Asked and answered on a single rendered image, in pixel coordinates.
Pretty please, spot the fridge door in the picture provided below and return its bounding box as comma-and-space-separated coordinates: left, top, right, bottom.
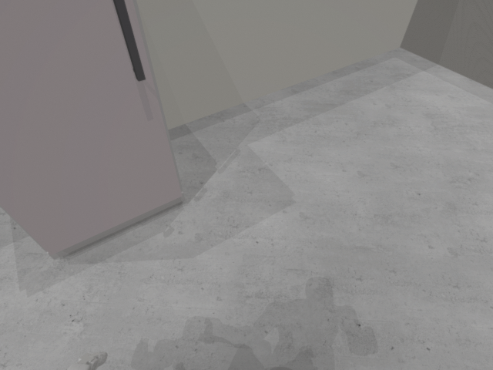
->
0, 0, 182, 255

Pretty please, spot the handle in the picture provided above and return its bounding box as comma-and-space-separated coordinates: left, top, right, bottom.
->
113, 0, 146, 81

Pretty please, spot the left robot hand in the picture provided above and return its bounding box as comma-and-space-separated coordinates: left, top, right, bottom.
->
67, 351, 108, 370

